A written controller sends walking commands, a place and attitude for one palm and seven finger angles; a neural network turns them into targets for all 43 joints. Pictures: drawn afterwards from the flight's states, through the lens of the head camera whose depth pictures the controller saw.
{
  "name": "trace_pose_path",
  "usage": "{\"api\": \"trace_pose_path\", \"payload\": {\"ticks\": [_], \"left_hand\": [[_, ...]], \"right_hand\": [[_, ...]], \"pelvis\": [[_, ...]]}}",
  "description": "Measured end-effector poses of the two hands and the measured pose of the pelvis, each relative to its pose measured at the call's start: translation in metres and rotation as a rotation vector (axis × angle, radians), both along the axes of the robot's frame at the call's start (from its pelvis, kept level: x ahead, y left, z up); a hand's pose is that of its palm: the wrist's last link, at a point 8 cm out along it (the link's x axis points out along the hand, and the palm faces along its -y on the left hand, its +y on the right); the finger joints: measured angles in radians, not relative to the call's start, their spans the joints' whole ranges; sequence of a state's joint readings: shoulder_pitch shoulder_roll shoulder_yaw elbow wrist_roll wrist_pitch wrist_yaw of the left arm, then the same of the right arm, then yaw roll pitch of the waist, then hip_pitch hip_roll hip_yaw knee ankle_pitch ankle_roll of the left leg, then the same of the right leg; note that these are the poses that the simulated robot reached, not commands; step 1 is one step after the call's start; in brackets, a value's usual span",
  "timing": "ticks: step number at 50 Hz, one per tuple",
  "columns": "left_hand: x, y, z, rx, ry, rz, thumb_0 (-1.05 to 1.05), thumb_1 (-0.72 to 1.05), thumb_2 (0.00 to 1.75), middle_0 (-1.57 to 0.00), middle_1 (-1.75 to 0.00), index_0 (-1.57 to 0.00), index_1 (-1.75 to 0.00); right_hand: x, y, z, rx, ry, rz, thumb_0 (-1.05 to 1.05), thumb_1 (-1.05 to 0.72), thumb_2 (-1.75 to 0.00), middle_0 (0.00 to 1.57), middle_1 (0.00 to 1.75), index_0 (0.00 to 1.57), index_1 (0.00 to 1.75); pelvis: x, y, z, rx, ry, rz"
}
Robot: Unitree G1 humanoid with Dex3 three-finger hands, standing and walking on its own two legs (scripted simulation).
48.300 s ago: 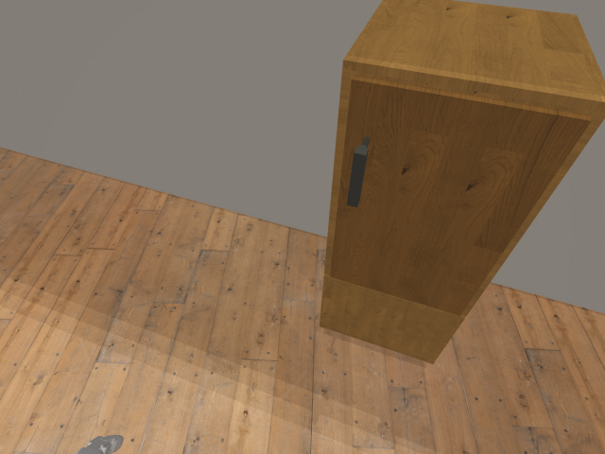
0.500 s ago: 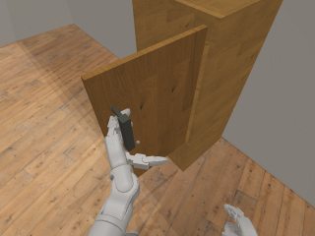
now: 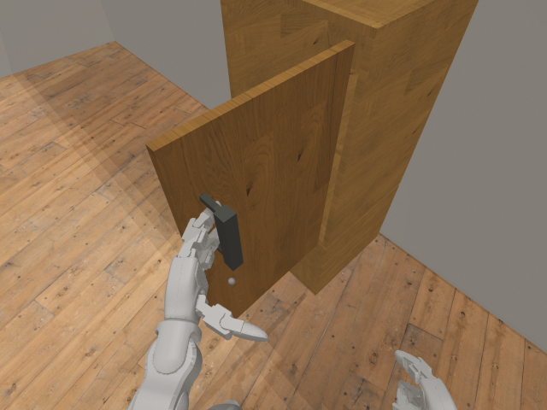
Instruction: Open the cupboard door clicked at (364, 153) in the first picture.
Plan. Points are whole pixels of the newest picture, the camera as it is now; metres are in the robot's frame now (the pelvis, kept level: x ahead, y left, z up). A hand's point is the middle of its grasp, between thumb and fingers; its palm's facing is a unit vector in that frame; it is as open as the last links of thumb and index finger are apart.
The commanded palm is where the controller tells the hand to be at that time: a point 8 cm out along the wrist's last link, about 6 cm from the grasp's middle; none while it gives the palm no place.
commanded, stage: slide the hand sideways off the handle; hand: left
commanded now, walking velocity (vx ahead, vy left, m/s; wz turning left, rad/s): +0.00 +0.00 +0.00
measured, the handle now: (221, 232) +0.36 +0.10 +0.06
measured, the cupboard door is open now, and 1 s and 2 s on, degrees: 92 91 91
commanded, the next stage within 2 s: draw the hand back to the body in 0.70 s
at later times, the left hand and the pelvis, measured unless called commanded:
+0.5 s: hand (195, 310) +0.24 +0.12 +0.06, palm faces +0.03 -1.00 -0.03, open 16.2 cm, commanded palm +0.21 +0.18 +0.06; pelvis +0.01 -0.02 -0.01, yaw +1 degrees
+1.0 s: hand (159, 321) +0.22 +0.15 +0.08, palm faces +0.04 -1.00 -0.05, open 16.3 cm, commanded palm +0.19 +0.21 +0.09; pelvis +0.01 -0.01 -0.01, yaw +2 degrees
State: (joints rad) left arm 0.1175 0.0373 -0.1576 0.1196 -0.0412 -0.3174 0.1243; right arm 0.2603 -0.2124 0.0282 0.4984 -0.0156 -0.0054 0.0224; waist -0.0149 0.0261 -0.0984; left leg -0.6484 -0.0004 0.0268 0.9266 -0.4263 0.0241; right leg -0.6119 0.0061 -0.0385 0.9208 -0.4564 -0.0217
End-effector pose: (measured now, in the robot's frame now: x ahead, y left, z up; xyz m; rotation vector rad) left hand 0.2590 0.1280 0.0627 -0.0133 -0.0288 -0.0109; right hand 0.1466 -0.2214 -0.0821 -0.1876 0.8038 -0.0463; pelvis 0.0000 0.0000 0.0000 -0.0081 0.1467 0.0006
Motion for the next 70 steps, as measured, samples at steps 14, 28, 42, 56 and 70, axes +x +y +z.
{"api": "trace_pose_path", "payload": {"ticks": [14,28,42,56,70], "left_hand": [[-0.027,0.021,0.001,0.021,0.022,0.029,-0.02,-0.5,0.3,-0.17,-0.3,-0.16,-0.31],[-0.05,0.05,0.0,0.044,0.057,0.065,-0.02,-0.5,0.3,-0.17,-0.3,-0.17,-0.31],[-0.067,0.063,0.0,0.034,0.037,0.03,-0.02,-0.5,0.3,-0.15,-0.3,-0.15,-0.3],[-0.072,0.088,0.037,0.07,0.018,0.061,-0.02,-0.5,0.3,-0.15,-0.3,-0.15,-0.3],[-0.088,0.121,0.074,0.238,0.038,0.188,-0.02,-0.4,0.34,-0.16,-0.3,-0.16,-0.3]], "right_hand": [[0.034,-0.001,0.003,0.002,-0.077,0.041,0.01,-0.91,-0.9,0.2,0.3,0.2,0.3],[0.039,-0.018,0.002,-0.02,-0.089,0.022,0.01,-0.9,-0.9,0.2,0.3,0.2,0.3],[0.039,-0.023,-0.001,-0.053,-0.12,0.012,0.01,-0.91,-0.9,0.2,0.3,0.2,0.3],[0.038,0.002,0.016,-0.001,-0.167,0.007,0.01,-0.9,-0.9,0.2,0.3,0.2,0.3],[0.048,0.008,0.04,-0.04,-0.211,0.026,0.01,-0.9,-0.9,0.2,0.3,0.2,0.3]], "pelvis": [[0.008,-0.009,-0.004,-0.003,0.016,0.021],[0.016,-0.021,-0.006,-0.001,0.032,0.027],[0.012,-0.017,-0.014,-0.013,0.047,0.037],[0.015,-0.007,0.0,-0.02,-0.004,0.031],[0.016,-0.001,0.017,-0.021,-0.075,0.03]]}}
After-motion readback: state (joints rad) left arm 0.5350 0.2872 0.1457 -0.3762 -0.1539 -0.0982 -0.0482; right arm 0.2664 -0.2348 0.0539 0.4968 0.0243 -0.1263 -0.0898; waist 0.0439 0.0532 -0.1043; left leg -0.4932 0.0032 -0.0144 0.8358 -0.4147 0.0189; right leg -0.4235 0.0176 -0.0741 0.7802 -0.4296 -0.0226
